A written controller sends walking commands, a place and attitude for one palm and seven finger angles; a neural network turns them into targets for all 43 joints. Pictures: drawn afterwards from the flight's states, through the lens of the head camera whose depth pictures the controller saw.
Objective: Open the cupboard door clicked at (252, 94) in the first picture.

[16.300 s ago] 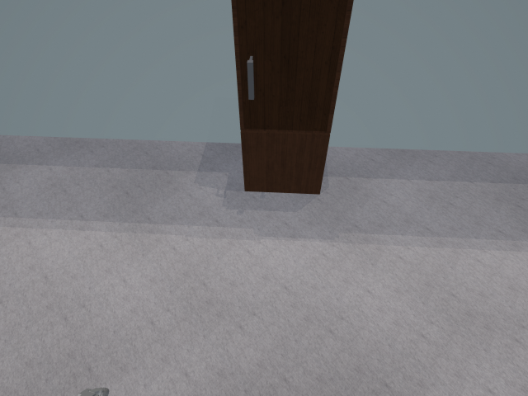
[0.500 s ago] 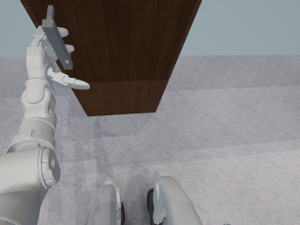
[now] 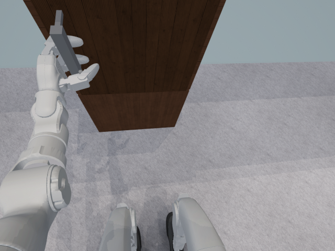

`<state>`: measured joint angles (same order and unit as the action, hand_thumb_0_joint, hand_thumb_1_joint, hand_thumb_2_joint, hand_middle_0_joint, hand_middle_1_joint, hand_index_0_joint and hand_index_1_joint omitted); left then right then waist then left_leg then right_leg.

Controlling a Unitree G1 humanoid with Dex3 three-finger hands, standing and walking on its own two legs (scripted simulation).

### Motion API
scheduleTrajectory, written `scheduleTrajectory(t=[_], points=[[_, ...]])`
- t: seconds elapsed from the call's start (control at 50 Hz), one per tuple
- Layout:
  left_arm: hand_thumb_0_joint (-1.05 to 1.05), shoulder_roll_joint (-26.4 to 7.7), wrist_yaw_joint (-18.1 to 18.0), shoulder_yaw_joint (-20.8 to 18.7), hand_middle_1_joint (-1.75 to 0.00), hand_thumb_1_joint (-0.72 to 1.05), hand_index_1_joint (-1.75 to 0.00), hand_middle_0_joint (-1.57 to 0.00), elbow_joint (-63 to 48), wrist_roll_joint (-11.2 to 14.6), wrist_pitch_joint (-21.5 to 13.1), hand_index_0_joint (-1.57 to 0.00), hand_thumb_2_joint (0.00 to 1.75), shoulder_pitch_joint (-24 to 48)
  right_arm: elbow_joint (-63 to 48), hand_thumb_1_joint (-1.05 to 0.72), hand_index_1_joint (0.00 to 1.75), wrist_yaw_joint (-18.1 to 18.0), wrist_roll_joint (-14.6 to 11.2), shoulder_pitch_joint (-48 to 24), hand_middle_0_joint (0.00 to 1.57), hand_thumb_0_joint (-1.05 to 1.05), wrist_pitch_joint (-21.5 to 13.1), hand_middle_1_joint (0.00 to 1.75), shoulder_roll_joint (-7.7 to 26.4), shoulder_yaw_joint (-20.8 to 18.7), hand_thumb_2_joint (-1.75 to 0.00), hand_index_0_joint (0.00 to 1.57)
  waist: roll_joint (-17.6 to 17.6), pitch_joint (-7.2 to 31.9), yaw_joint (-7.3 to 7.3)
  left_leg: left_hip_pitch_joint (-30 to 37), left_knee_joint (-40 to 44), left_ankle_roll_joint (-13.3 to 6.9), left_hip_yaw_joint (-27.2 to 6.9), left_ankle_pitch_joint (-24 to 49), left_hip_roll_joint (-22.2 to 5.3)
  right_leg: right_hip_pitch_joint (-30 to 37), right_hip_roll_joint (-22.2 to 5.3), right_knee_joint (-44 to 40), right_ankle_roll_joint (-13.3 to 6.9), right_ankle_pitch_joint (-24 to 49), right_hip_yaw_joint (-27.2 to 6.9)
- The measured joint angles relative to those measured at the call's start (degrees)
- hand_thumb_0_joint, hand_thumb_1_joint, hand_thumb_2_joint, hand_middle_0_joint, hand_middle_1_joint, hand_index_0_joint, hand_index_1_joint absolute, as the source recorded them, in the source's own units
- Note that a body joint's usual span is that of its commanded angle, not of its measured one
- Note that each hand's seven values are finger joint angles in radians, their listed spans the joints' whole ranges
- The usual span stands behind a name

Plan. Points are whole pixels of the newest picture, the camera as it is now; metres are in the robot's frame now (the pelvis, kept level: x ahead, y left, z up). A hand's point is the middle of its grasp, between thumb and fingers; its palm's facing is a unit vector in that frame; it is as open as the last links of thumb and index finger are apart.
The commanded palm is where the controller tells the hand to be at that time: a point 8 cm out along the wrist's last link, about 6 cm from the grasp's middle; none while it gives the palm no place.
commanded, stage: close the thumb around the handle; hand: left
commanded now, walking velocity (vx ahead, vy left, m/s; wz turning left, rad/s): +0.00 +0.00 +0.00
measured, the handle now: (69, 49) +0.57 +0.18 +0.04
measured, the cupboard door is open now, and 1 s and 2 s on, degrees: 0 23 44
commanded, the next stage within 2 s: pull the door open along its arc in 0.24 s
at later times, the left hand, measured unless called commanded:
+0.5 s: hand (83, 72) +0.52 +0.15 +0.03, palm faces +0.03 -1.00 -0.01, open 5.5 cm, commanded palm +0.47 +0.19 +0.03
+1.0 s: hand (108, 119) +0.40 +0.09 +0.03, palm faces +0.40 -0.91 +0.07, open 5.8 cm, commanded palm +0.33 +0.12 +0.03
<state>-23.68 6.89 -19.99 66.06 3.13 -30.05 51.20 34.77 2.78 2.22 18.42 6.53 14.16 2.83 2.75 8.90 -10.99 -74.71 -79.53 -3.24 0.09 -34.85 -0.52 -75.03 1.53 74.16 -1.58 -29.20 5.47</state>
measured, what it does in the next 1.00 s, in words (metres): stands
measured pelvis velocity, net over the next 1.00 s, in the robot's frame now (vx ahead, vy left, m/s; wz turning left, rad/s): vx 0.03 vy -0.01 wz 0.02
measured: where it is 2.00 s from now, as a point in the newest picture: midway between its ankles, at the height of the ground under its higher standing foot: outside the picture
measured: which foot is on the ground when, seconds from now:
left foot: down 0.00-1.00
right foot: down 0.00-1.00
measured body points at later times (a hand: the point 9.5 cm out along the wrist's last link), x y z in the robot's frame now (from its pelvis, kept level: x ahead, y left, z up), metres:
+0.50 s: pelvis +0.00 +0.00 +0.00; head +0.17 +0.02 +0.41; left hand +0.51 +0.21 +0.03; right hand +0.02 -0.26 -0.12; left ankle +0.01 +0.08 -0.60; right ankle +0.04 -0.11 -0.60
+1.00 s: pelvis +0.03 -0.01 +0.02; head +0.15 +0.01 +0.46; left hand +0.37 +0.14 +0.03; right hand +0.17 -0.24 -0.10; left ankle +0.01 +0.08 -0.60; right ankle +0.04 -0.11 -0.60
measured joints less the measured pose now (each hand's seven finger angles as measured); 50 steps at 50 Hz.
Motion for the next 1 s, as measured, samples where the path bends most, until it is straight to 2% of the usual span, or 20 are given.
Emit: scheduleTrajectory(t=[0.12, 0.2, 0.36, 0.48, 0.64, 0.78, 0.82, 0.88, 0.96, 1.0], points=[[0.01, -0.43, -0.03, -0.06, -1.32, 0.63, -1.32, -0.38, 0.36, -0.07, -0.39, -0.38, 0.79, 0.42, 0.14, -0.90, 0.30, -0.12, 0.09, -0.06, 0.21, 0.00, -0.29, 0.30, 0.15, -0.08, -0.90, 0.20, 0.00, -0.04, -0.21, -0.31, -0.23, 0.07, -0.12, -0.04, -0.01, -0.26, 0.02, 0.18, -0.07, -0.04, 0.11], [0.01, -0.42, 0.80, 0.12, -1.33, 0.74, -1.34, -0.39, 0.25, -0.34, -0.55, -0.39, 0.84, 0.53, 0.04, -0.90, 0.30, -0.22, 0.04, -0.07, 0.21, 0.00, -0.21, 0.30, 0.40, -0.16, -0.90, 0.20, -0.03, -0.03, -0.24, -0.50, -0.38, 0.10, -0.12, -0.11, -0.06, -0.48, 0.07, 0.33, -0.10, -0.08, 0.11], [0.00, -0.62, 0.75, -0.79, -1.35, 0.74, -1.35, -0.40, 0.45, -0.66, -0.12, -0.38, 0.86, 0.97, -0.51, -0.90, 0.30, -0.48, -0.03, -0.28, 0.21, 0.00, -0.17, 0.30, 0.64, -0.07, -0.90, 0.20, -0.20, -0.06, -0.45, -0.78, -0.58, 0.22, -0.08, -0.04, -0.14, -0.86, 0.13, 0.65, -0.24, -0.04, 0.08], [0.00, -0.03, -0.30, -0.03, -1.35, 0.75, -1.35, -0.38, -1.27, 0.48, 0.68, -0.37, 0.86, -0.22, -0.51, -0.90, 0.30, -0.11, -0.09, -0.27, 0.21, 0.00, -0.29, 0.30, 0.38, -0.44, -0.90, 0.20, -0.22, -0.01, -0.20, -0.48, -0.27, 0.33, 0.03, 0.07, -0.23, -0.69, 0.25, 0.44, -0.33, 0.09, -0.06], [0.01, 3.93, -0.74, 1.80, -1.35, 0.76, -1.35, -0.37, -9.94, 2.91, 0.76, -0.36, 0.79, -9.55, -1.12, -0.90, 0.30, 0.57, -1.12, 0.14, 0.20, 0.01, 0.30, 0.30, -0.20, -1.15, -0.90, 0.20, -0.31, 0.59, 1.34, 3.12, 2.50, 0.26, 1.15, 0.16, -0.39, 2.20, 0.58, -1.62, -0.17, 0.22, -1.32], [0.01, 10.29, -2.33, 7.77, -1.35, 0.73, -1.35, -0.34, -23.48, 4.89, 0.74, -0.36, 0.75, -24.27, -2.33, -0.90, 0.30, 1.26, -2.17, -0.39, 0.20, 0.01, -0.58, 0.30, -0.79, -2.30, -0.90, 0.20, -0.66, 1.65, 3.80, 8.13, 5.92, 0.25, 1.83, 0.16, -0.15, 6.73, 0.55, -4.25, 0.01, -0.07, -2.19], [0.01, 13.57, -6.18, 9.90, -1.35, 0.71, -1.35, -0.34, -27.37, 5.20, 0.83, -0.37, 0.74, -28.07, -2.81, -0.90, 0.30, 1.21, -1.85, -1.01, 0.20, 0.01, -1.20, 0.30, -0.86, -2.71, -0.90, 0.20, -0.66, 1.84, 4.75, 9.29, 6.55, 0.28, 1.81, 0.08, -0.05, 7.89, 0.50, -4.80, 0.06, -0.23, -2.22], [0.02, 19.88, -16.40, 12.89, -1.35, 0.70, -1.35, -0.34, -31.79, 3.85, 0.25, -0.38, 0.74, -32.34, -3.38, -0.90, 0.30, 1.68, -0.70, -2.54, 0.20, 0.01, -2.05, 0.30, -1.05, -3.21, -0.90, 0.20, -0.89, 2.17, 6.07, 10.33, 7.01, 0.37, 1.82, -0.02, 0.27, 8.88, 0.21, -4.97, 0.10, -0.58, -2.27], [0.01, 26.36, -30.88, 17.28, -1.35, 0.70, -1.35, -0.33, -34.97, -2.62, -0.24, -0.38, 0.76, -35.75, -3.58, -0.91, 0.30, 2.63, 1.31, -5.18, 0.20, 0.01, -2.98, 0.30, -1.78, -3.78, -0.90, 0.20, -1.30, 3.04, 7.57, 10.28, 6.45, 0.59, 1.46, -0.32, 0.70, 8.89, -0.23, -4.05, -0.12, -1.32, -1.91], [0.01, 28.59, -36.34, 19.35, -1.35, 0.71, -1.35, -0.33, -35.68, -5.75, 0.11, -0.38, 0.77, -36.92, -3.23, -0.91, 0.30, 2.81, 2.07, -6.64, 0.20, 0.01, -3.49, 0.30, -2.32, -3.91, -0.90, 0.20, -1.38, 3.37, 8.23, 10.22, 6.06, 0.78, 1.11, -0.46, 0.84, 8.94, -0.39, -3.58, -0.33, -1.65, -1.57]])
